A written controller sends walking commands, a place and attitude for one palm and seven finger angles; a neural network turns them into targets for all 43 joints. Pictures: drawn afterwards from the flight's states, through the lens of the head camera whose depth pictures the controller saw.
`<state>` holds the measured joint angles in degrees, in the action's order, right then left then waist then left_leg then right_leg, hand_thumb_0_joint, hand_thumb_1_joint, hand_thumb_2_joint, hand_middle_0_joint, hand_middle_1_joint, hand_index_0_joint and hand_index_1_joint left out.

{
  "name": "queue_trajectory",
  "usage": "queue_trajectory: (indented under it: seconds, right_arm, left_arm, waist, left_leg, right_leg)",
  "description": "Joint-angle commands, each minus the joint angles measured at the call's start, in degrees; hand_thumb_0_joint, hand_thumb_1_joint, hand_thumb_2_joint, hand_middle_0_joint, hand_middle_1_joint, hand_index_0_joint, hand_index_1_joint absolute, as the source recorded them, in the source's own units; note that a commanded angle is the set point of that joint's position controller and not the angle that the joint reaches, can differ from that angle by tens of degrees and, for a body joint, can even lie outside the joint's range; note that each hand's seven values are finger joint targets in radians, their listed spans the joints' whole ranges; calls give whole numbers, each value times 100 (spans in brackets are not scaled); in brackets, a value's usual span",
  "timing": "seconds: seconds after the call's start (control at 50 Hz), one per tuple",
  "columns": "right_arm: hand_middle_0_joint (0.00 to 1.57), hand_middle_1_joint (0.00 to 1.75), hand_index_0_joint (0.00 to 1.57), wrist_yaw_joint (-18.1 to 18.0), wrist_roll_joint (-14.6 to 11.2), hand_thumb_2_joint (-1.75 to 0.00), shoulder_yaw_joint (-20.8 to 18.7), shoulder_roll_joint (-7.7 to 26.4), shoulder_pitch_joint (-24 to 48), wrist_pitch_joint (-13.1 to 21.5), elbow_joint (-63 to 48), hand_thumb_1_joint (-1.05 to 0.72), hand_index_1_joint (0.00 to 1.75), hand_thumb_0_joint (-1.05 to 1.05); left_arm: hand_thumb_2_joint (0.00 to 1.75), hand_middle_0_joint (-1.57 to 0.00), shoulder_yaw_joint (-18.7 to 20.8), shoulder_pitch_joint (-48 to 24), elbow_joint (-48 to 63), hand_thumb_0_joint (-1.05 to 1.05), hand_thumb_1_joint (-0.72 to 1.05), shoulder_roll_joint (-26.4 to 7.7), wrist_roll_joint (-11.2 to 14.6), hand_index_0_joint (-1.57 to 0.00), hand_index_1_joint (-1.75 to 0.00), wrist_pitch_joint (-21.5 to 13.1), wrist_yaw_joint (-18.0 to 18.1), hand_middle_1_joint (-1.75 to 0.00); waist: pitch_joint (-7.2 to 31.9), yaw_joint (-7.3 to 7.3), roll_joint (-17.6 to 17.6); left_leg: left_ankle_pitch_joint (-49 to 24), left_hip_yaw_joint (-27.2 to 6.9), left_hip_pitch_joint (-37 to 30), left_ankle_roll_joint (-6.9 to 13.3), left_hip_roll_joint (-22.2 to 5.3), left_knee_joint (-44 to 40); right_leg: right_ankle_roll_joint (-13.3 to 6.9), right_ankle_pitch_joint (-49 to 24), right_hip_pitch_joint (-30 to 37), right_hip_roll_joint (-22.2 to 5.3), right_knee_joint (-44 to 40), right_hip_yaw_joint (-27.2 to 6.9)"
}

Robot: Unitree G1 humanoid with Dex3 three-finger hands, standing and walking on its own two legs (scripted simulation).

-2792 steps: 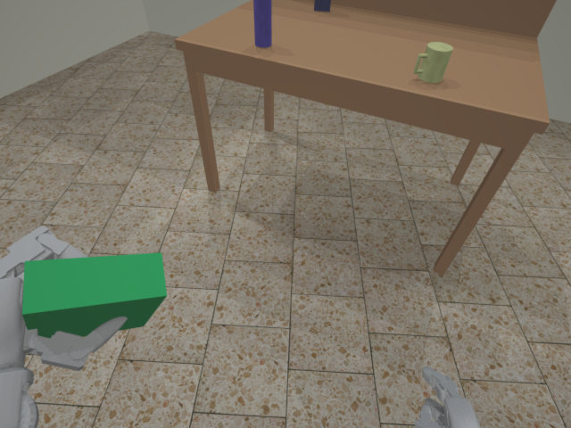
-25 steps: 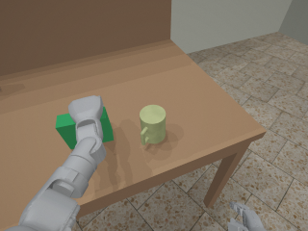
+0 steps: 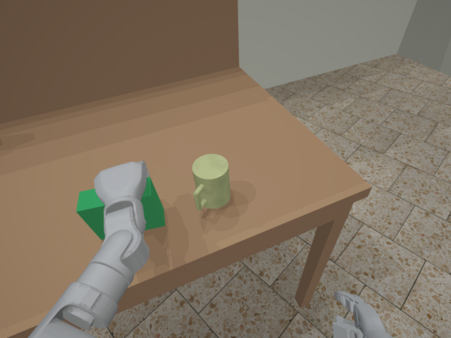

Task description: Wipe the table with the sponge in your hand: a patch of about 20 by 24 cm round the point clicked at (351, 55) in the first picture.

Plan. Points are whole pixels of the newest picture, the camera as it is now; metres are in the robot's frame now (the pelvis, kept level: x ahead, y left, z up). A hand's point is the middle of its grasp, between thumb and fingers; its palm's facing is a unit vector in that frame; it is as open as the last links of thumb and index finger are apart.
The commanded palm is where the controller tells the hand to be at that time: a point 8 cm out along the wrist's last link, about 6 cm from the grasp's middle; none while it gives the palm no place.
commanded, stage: wipe back along the third lane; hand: left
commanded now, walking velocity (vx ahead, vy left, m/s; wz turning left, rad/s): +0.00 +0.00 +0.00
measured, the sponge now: (128, 214) +0.34 +0.24 +0.03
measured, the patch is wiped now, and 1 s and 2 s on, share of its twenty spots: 0.95 0.95 0.95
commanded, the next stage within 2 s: slide back across to the middle lane in 0.34 s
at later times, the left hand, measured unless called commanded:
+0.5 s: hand (135, 215) +0.31 +0.20 +0.07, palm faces +0.06 -0.06 -1.00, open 9.1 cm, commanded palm +0.27 +0.19 +0.11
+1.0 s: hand (115, 223) +0.29 +0.23 +0.08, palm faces +0.05 -0.11 -0.99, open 9.1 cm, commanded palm +0.25 +0.24 +0.13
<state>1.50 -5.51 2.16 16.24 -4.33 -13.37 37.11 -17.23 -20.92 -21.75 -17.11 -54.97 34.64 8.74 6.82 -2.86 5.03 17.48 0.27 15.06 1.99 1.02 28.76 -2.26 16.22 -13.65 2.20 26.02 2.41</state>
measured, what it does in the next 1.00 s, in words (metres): stands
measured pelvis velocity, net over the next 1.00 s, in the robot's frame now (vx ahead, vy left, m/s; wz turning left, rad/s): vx -0.01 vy -0.02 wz -0.03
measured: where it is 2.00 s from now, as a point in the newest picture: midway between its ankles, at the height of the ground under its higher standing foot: outside the picture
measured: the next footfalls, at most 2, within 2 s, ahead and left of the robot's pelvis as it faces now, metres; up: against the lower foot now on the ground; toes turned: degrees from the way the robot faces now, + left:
none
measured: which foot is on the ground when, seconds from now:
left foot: down 0.00-1.00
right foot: down 0.00-1.00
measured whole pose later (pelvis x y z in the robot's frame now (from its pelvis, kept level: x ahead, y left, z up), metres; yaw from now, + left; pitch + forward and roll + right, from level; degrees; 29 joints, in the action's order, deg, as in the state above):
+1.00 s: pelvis -0.01 -0.02 +0.00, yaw -2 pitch +0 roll +0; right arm 0.2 -5.0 3.1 16.0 -0.2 -10.6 36.0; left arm -11.8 -6.4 -4.8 -21.8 -53.3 33.9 4.1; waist 4.4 -4.4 5.0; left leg 17.0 1.7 10.3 0.7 -0.1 27.2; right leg -3.6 16.4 -10.6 3.3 26.9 0.9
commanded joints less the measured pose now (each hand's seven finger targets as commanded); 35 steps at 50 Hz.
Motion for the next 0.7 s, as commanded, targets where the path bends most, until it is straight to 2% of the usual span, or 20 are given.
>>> queue_trajectory:
  seconds: [0.0, 0.04, 0.08, 0.12, 0.14, 0.16, 0.2, 0.24, 0.32, 0.34, 0.4, 0.42, 0.44, 0.46, 0.52, 0.54, 0.58, 0.62, 0.64, 0.68]
  right_arm:
    - [20, 30, 20, 13, -20, -90, -237, 603, 1240, 300, -1069, -90, 30, 0]
    - [20, 30, 20, 6, -23, -90, -224, 621, 1338, 297, -1086, -90, 30, 0]
    - [20, 30, 20, -41, -42, -90, -205, 612, 1365, 310, -1052, -90, 30, 0]
    - [20, 30, 20, -57, -49, -90, -201, 605, 1376, 325, -1032, -90, 30, 0]
    - [20, 30, 20, -59, -40, -90, -200, 624, 1418, 328, -1039, -90, 30, 0]
    - [20, 30, 20, -50, -40, -90, -206, 593, 1426, 338, -1054, -90, 30, 0]
    - [20, 30, 20, -24, -50, -90, -210, 587, 1420, 352, -1070, -90, 30, 0]
    - [20, 30, 20, 16, -36, -90, -227, 586, 1470, 348, -1105, -90, 30, 0]
    - [20, 30, 20, 89, -43, -90, -236, 555, 1518, 337, -1160, -90, 30, 0]
    - [20, 30, 20, 84, -31, -90, -231, 576, 1547, 332, -1156, -90, 30, 0]
    - [20, 30, 20, 76, -51, -90, -214, 557, 1560, 329, -1098, -90, 30, 0]
    - [20, 30, 20, 69, -46, -90, -218, 560, 1537, 339, -1074, -90, 30, 0]
    - [20, 30, 20, 54, -33, -90, -227, 592, 1582, 336, -1089, -90, 30, 0]
    - [20, 30, 20, 50, -27, -90, -222, 567, 1615, 345, -1100, -90, 30, 0]
    - [20, 30, 20, 70, -19, -90, -223, 523, 1646, 375, -1140, -90, 30, 0]
    - [20, 30, 20, 60, -2, -90, -209, 552, 1697, 368, -1152, -90, 30, 0]
    - [20, 30, 20, 53, 1, -90, -200, 511, 1667, 396, -1143, -90, 30, 0]
    - [20, 30, 20, 35, 2, -90, -194, 521, 1694, 397, -1120, -90, 30, 0]
    - [20, 30, 20, 33, 20, -90, -183, 532, 1783, 398, -1169, -90, 30, 0]
    - [20, 30, 20, 19, 10, -90, -167, 505, 1752, 414, -1136, -90, 30, 0]
  left_arm:
    - [130, -120, 198, -364, 677, 0, 10, -102, 335, -120, -160, 149, -166, -160]
    - [130, -120, 442, -300, 709, 0, 10, -347, 337, -120, -160, 204, -153, -160]
    - [130, -120, 209, -688, 719, 0, 10, -219, 325, -120, -160, 277, -154, -160]
    - [130, -120, 192, -658, 652, 0, 10, -200, 307, -120, -160, 332, -153, -160]
    - [130, -120, 382, -618, 673, 0, 10, -394, 272, -120, -160, 331, -159, -160]
    - [130, -120, 162, -575, 712, 0, 10, -157, 248, -120, -160, 326, -158, -160]
    - [130, -120, -33, -460, 732, 0, 10, 24, 232, -120, -160, 312, -182, -160]
    - [130, -120, 3, -332, 790, 0, 10, 20, 212, -120, -160, 279, -199, -160]
    - [130, -120, -317, -83, 1014, 0, 10, 298, 245, -120, -160, 245, -228, -160]
    - [130, -120, -109, -106, 1026, 0, 10, 105, 243, -120, -160, 252, -217, -160]
    - [130, -120, -367, -424, 985, 0, 10, 315, 205, -120, -160, 308, -192, -160]
    - [130, -120, -333, -507, 929, 0, 10, 284, 203, -120, -160, 315, -182, -160]
    - [130, -120, 99, -471, 1066, 0, 10, -147, 181, -120, -160, 302, -149, -160]
    - [130, -120, 49, -500, 1185, 0, 10, -123, 149, -120, -160, 311, -124, -160]
    - [130, -120, 32, -315, 1460, 0, 10, -93, 203, -120, -160, 283, -138, -160]
    - [130, -120, 395, -211, 1500, 0, 10, -462, 192, -120, -160, 284, -128, -160]
    - [130, -120, 294, -228, 1619, 0, 10, -366, 182, -120, -160, 279, -129, -160]
    - [130, -120, 470, -110, 1755, 0, 10, -576, 152, -120, -160, 277, -147, -160]
    - [130, -120, 665, -6, 1920, 0, 10, -792, 128, -120, -160, 278, -159, -160]
    - [130, -120, 533, -95, 2001, 0, 10, -722, 87, -120, -160, 301, -182, -160]
  waist:
    - [915, -85, -952]
    - [727, -152, -1020]
    - [567, -44, -993]
    - [507, -68, -896]
    - [538, -112, -885]
    - [614, -97, -824]
    - [676, -75, -837]
    - [725, -120, -887]
    - [675, -97, -896]
    - [674, -127, -957]
    - [447, -44, -904]
    - [444, -45, -943]
    - [606, -138, -965]
    - [756, -151, -811]
    - [966, -197, -816]
    - [935, -267, -868]
    - [977, -238, -897]
    - [880, -242, -813]
    - [887, -318, -785]
    - [760, -244, -751]
  left_leg:
    - [-1971, 1, -250, 65, 71, -188]
    - [-1787, -31, -165, 64, 57, -266]
    - [-1560, -5, -176, 69, 68, -308]
    - [-1493, -5, -208, 65, 73, -333]
    - [-1453, -58, -198, 53, 53, -363]
    - [-1515, -26, -279, 61, 77, -332]
    - [-1554, -28, -307, 58, 77, -299]
    - [-1605, -67, -327, 62, 58, -289]
    - [-1653, -47, -342, 68, 68, -241]
    - [-1556, -69, -307, 61, 48, -277]
    - [-1461, -62, -309, 50, 41, -294]
    - [-1463, -61, -317, 59, 51, -278]
    - [-1471, -92, -318, 56, 38, -299]
    - [-1590, -56, -387, 59, 67, -272]
    - [-1925, -55, -494, 74, 91, -192]
    - [-1872, -92, -434, 60, 63, -242]
    - [-2007, -61, -472, 75, 90, -203]
    - [-2044, -39, -476, 58, 84, -217]
    - [-2043, -82, -462, 60, 82, -255]
    - [-2023, -50, -496, 59, 79, -261]
  right_leg:
    - [-129, -2470, 778, -1, -89, -67]
    - [-140, -2203, 715, 16, -166, -134]
    - [-116, -1865, 575, 5, -226, -121]
    - [-127, -1682, 517, 12, -257, -123]
    - [-153, -1555, 485, 29, -262, -151]
    - [-150, -1603, 518, 20, -224, -123]
    - [-157, -1642, 512, 23, -211, -124]
    - [-181, -1686, 499, 44, -196, -142]
    - [-167, -1790, 517, 25, -144, -110]
    - [-176, -1669, 495, 44, -174, -138]
    - [-170, -1524, 312, 35, -175, -90]
    - [-173, -1535, 309, 40, -185, -96]
    - [-192, -1530, 405, 54, -178, -191]
    - [-190, -1666, 535, 20, -112, -168]
    - [-190, -2175, 772, 9, -32, -180]
    - [-204, -2117, 788, 25, -63, -251]
    - [-185, -2347, 894, 12, -4, -219]
    - [-179, -2435, 915, 7, -23, -274]
    - [-205, -2416, 949, 22, -51, -373]
    - [-186, -2339, 888, 14, -50, -314]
